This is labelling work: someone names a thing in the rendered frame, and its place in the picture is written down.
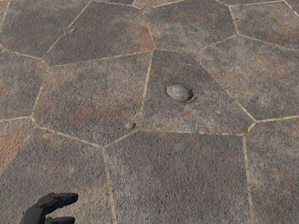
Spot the left robot hand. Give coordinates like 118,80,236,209
19,192,78,224

